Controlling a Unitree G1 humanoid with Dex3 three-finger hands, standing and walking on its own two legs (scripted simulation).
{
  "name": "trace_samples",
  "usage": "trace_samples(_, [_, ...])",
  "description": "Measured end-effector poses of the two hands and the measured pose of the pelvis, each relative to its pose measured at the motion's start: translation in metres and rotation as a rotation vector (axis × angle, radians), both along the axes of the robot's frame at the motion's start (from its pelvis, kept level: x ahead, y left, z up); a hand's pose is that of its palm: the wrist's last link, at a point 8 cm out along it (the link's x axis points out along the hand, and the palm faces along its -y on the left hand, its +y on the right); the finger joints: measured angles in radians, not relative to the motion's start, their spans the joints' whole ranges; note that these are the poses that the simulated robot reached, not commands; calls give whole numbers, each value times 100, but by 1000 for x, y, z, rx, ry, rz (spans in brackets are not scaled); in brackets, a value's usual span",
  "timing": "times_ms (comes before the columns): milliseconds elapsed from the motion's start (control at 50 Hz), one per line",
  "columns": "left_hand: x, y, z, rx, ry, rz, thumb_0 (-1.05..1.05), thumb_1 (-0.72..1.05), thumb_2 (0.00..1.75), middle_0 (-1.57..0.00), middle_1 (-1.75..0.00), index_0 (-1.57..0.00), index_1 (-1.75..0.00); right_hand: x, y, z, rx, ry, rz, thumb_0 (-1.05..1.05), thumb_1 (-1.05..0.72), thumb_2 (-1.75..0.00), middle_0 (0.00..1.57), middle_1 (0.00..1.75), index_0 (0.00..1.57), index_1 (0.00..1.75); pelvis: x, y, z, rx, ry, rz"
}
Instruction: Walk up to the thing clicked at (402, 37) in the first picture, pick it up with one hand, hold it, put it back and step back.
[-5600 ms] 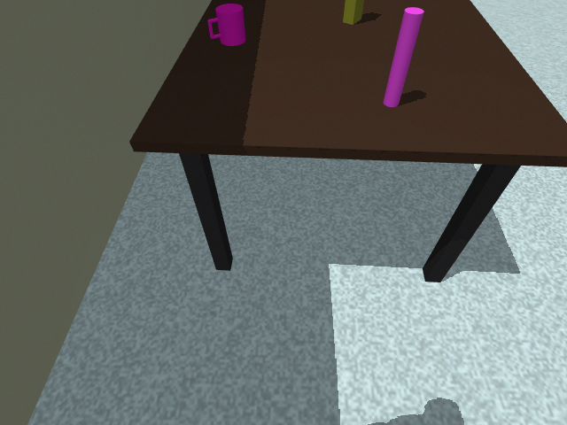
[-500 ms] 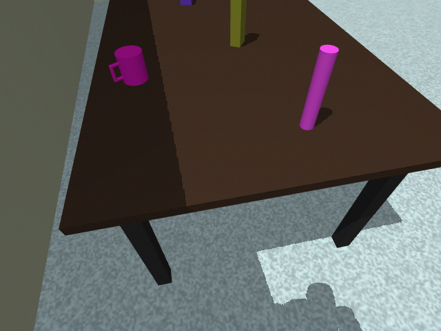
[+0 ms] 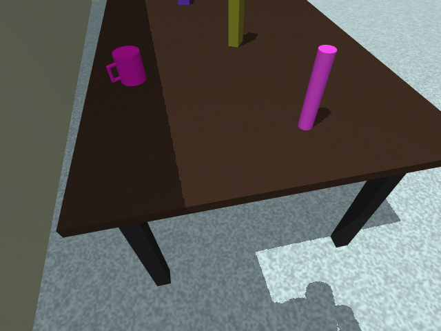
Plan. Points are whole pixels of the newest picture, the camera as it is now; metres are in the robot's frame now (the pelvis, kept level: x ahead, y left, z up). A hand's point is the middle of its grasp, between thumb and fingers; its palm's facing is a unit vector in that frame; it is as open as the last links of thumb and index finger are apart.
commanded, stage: stand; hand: right
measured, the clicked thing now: (314, 92) +0.66 -0.19 +0.07
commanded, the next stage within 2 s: walk up in 0.88 s
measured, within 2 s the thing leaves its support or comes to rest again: neither
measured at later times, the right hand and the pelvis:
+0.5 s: hand out of the picture +0.07 -0.25 -0.16, palm faces -0.03 +0.94 -0.33, open 7.4 cm; pelvis +0.00 +0.00 +0.00, yaw +0 degrees
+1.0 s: hand out of the picture +0.05 -0.28 -0.16, palm faces -0.01 +0.91 -0.42, open 7.4 cm; pelvis +0.00 -0.02 -0.01, yaw +1 degrees
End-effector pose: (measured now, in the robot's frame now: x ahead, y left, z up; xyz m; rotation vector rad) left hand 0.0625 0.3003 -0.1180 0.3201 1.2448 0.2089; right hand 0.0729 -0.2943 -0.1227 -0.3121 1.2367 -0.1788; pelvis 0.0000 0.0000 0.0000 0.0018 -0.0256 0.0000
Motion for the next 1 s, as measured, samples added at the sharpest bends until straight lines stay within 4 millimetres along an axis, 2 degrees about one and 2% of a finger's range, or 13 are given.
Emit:
trace_samples(880, [4, 2, 1, 3, -3, -14, 1, 90, 90, -20, -30, -21, -30, -2, 2, 0, 2, -2, -9, 0, -90, -90, 20, 30, 20, 30, 1, 2, 0, 0, -3, -9])
trace_samples(940, [7, 7, -2, 1, -4, -9, 1, 90, 90, -20, -30, -21, -30, -9, -5, 2, -29, -30, -16, 0, -90, -90, 21, 30, 20, 30, -2, -4, -4, 15, 7, 3])
trace_samples(1000, [11, 10, -2, 15, -28, 12, 1, 90, 90, -20, -30, -21, -30, -28, -28, 7, -94, -9, -18, 0, -90, -90, 21, 30, 21, 30, -4, -18, -8, 27, 11, 22])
